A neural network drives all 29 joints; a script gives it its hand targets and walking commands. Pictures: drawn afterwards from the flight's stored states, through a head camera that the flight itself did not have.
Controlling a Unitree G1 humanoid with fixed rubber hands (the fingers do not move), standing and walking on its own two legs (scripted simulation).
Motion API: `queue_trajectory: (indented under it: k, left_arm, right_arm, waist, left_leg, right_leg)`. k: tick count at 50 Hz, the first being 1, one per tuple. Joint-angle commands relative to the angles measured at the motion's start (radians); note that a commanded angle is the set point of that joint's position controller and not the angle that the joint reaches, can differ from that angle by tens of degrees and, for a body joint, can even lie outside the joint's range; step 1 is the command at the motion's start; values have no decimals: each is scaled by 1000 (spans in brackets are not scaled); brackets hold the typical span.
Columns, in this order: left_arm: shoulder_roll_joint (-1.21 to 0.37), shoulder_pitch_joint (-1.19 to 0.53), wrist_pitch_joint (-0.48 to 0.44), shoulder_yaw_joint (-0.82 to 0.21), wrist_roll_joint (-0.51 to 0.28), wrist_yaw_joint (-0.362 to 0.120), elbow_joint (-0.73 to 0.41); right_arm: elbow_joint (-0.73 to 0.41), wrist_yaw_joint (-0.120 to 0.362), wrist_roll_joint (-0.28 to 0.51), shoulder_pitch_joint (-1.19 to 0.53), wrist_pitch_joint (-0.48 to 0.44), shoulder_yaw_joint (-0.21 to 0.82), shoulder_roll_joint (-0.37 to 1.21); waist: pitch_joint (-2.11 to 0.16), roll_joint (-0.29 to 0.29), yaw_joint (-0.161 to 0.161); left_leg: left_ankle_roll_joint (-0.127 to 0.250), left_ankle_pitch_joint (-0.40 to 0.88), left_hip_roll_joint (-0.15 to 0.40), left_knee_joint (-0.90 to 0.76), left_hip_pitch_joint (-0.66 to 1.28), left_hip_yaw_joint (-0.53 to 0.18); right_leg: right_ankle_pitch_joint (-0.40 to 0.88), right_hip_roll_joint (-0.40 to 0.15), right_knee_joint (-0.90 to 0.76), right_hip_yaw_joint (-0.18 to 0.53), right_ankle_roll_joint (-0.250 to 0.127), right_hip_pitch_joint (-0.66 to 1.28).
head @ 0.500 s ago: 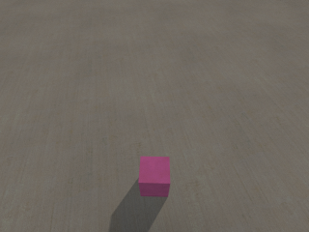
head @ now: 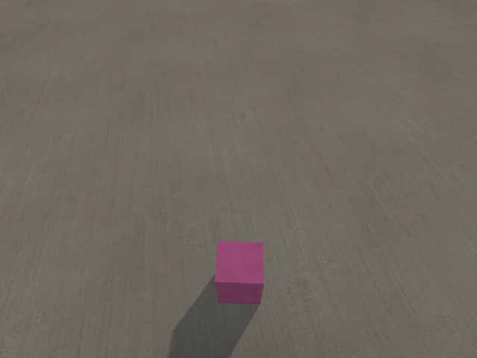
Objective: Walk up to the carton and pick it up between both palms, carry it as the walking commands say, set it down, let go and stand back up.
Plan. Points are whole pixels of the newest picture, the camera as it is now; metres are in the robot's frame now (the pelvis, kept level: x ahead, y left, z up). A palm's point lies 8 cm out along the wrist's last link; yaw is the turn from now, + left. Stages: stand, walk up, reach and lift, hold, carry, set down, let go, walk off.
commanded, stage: walk up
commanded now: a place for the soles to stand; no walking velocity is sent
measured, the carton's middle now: (239, 273) +0.54 +0.01 -0.64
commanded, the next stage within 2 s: reach and lift in 2.00 s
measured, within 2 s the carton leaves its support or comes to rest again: neither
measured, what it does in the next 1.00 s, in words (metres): steps on the spot: right foot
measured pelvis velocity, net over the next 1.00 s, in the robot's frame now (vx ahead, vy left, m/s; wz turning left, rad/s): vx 0.08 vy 0.02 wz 0.03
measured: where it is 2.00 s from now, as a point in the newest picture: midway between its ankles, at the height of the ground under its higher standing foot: outside the picture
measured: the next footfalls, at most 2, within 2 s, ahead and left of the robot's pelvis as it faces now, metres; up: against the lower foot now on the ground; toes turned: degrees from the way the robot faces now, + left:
right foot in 0.52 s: +0.17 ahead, -0.12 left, +0.00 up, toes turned +5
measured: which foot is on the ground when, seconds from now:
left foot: down 0.00-1.00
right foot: down 0.00-0.22, up 0.24-0.50, down 0.52-1.00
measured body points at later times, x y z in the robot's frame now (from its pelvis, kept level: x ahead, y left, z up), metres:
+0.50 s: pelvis +0.06 +0.02 +0.00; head +0.07 +0.02 +0.45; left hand +0.17 +0.35 -0.08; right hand +0.14 -0.32 -0.09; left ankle +0.04 +0.14 -0.72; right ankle +0.12 -0.12 -0.71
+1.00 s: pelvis +0.08 +0.02 +0.00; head +0.10 +0.02 +0.45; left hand +0.15 +0.36 -0.10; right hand +0.18 -0.31 -0.10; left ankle +0.09 +0.15 -0.72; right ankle +0.13 -0.12 -0.72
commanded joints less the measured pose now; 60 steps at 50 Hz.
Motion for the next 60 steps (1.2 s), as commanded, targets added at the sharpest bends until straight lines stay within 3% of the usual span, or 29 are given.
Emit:
queue_trajectory:
  k: [1,3,4,6,8,10,11,12,13,14,17,21,23,25,26,27,28,29,32,36,37,38,39,40,43,45,47,52,60]
  left_arm:
    - [205,-42,-12,78,19,-1,-45]
    - [287,103,-38,123,26,-11,-46]
    - [309,114,-43,133,29,-12,-49]
    - [317,111,-48,140,32,-13,-60]
    - [298,110,-47,127,30,-18,-68]
    - [231,46,-40,98,22,-24,-91]
    - [161,15,-40,80,14,-22,-117]
    - [102,-20,-38,64,9,-22,-150]
    - [188,-43,-29,81,15,-9,-142]
    - [185,-35,-29,80,7,-7,-131]
    - [161,22,-33,82,1,-21,-131]
    - [149,5,-37,82,2,-22,-149]
    - [141,22,-45,82,2,-15,-139]
    - [131,133,-57,86,11,-1,-104]
    - [180,205,-65,103,26,12,-86]
    - [282,228,-71,121,30,20,-95]
    - [317,186,-68,113,18,16,-100]
    - [296,142,-65,107,11,14,-103]
    - [231,49,-47,95,14,7,-118]
    - [204,-24,-21,73,9,-9,-113]
    - [174,-21,-12,62,7,-9,-112]
    - [124,0,-6,52,1,-8,-116]
    - [109,5,4,41,-4,-4,-108]
    - [146,-6,10,55,1,1,-83]
    - [142,39,-10,61,5,-9,-43]
    - [174,37,-25,66,12,-2,-28]
    - [204,-21,-33,63,13,2,-28]
    - [163,-40,-22,46,-1,-3,-8]
    - [166,-55,-16,46,0,-1,14]
  right_arm:
    - [8,-20,-10,-13,-24,-41,-160]
    - [-41,17,-24,-27,-28,-77,-211]
    - [-54,24,-23,-42,-29,-76,-199]
    - [-61,33,-21,-48,-33,-73,-182]
    - [-63,38,-17,-38,-44,-75,-171]
    - [-28,31,-17,87,-57,-90,-174]
    - [4,17,-24,214,-66,-117,-233]
    - [-4,5,-31,255,-71,-137,-322]
    - [-22,1,-14,242,-66,-134,-310]
    - [-25,-3,0,194,-62,-121,-280]
    - [-39,-5,-10,129,-57,-104,-230]
    - [-50,3,-21,121,-45,-113,-249]
    - [-55,5,-19,72,-33,-103,-246]
    - [-71,5,-7,24,-17,-85,-208]
    - [-83,-1,1,35,-19,-62,-135]
    - [-114,-7,9,41,-21,-33,-64]
    - [-98,-25,2,14,-2,-49,-135]
    - [-79,-25,3,7,5,-66,-175]
    - [-28,-5,-7,112,3,-68,-145]
    - [26,-9,-18,119,-16,-77,-149]
    - [29,-16,-29,120,-21,-81,-175]
    - [11,-21,-39,83,-26,-86,-230]
    - [-9,-23,-31,-10,-31,-81,-264]
    - [-17,-22,-27,-65,-28,-84,-271]
    - [-15,-15,-23,-94,-20,-57,-210]
    - [-4,-11,-10,-69,-18,-43,-166]
    - [6,-13,-6,-56,-14,-41,-156]
    - [28,-18,-9,-65,-18,-40,-183]
    - [45,-23,-13,-95,-14,-34,-176]
  waist:
    - [-125,-93,-4]
    - [-102,-113,48]
    - [-65,-182,56]
    - [-28,-197,59]
    - [-46,-167,43]
    - [-132,-143,-42]
    - [-210,64,-107]
    - [-146,264,-122]
    - [-110,85,-119]
    - [-56,19,-79]
    - [-5,100,-40]
    - [32,166,-60]
    - [26,174,-41]
    - [-62,115,30]
    - [-143,-34,62]
    - [-183,-285,65]
    - [-131,-174,51]
    - [-30,-81,22]
    - [1,-181,-18]
    - [-43,-176,-44]
    - [-41,-109,-49]
    - [-29,87,-26]
    - [26,156,-5]
    - [66,113,-13]
    - [-18,64,28]
    - [-87,9,30]
    - [-72,-47,-11]
    - [-105,4,-2]
    - [-118,1,5]
  left_leg:
    - [72,152,20,-53,24,-8]
    - [106,-206,17,20,-196,-10]
    - [88,-164,9,76,-268,58]
    - [68,-183,38,58,-299,75]
    - [65,-138,25,-47,-184,101]
    - [73,-42,-15,-188,134,118]
    - [113,-120,90,-292,392,-141]
    - [196,-33,276,-381,542,-531]
    - [272,93,339,-357,520,-584]
    - [273,199,324,-319,457,-489]
    - [238,375,228,-293,327,-256]
    - [262,387,221,-298,208,-202]
    - [244,442,205,-243,143,-151]
    - [184,497,155,-42,81,-76]
    - [129,399,107,131,-8,-18]
    - [59,-1,-12,346,-211,45]
    - [57,-287,-20,360,-235,-36]
    - [52,-281,14,391,-195,-41]
    - [43,-193,34,164,-80,70]
    - [47,-7,-11,-107,189,113]
    - [64,-70,5,-186,209,41]
    - [120,-232,163,-331,166,-266]
    - [181,-409,284,-467,64,-444]
    - [210,-464,282,-481,-37,-423]
    - [123,-148,159,-311,-43,-181]
    - [84,-20,120,-209,-34,-107]
    - [66,-6,58,-130,36,-30]
    - [97,94,115,-180,84,-91]
    - [90,93,108,-183,73,-80]
  right_leg:
    - [44,-150,-191,152,-144,134]
    - [-388,-212,-262,304,-202,269]
    - [-440,-273,-336,372,-230,308]
    - [-296,-314,-358,386,-255,331]
    - [-67,-265,-292,280,-229,286]
    - [111,-157,-91,106,-153,129]
    - [168,-61,206,18,-89,-87]
    - [-144,72,392,-7,-34,-425]
    - [-193,23,452,86,-40,-475]
    - [-143,-2,442,123,-40,-466]
    - [-79,-22,272,59,-26,-325]
    - [-70,11,120,-3,-21,-189]
    - [-39,40,-1,-40,-33,-68]
    - [122,92,-217,-64,-57,168]
    - [202,16,-257,62,-89,325]
    - [275,-282,-339,459,-184,443]
    - [335,-393,-353,570,-288,329]
    - [270,-369,-359,498,-309,180]
    - [176,-224,-334,227,-220,78]
    - [-22,-148,-222,151,-147,-111]
    - [-94,-117,-145,127,-114,-142]
    - [-164,-47,3,80,-68,-214]
    - [-148,15,78,24,-35,-215]
    - [-147,0,105,65,-33,-139]
    - [-5,31,-115,14,-46,85]
    - [61,-33,-183,107,-64,156]
    - [53,-103,-242,213,-98,60]
    - [128,-38,-141,99,-67,51]
    - [147,-55,-138,111,-78,81]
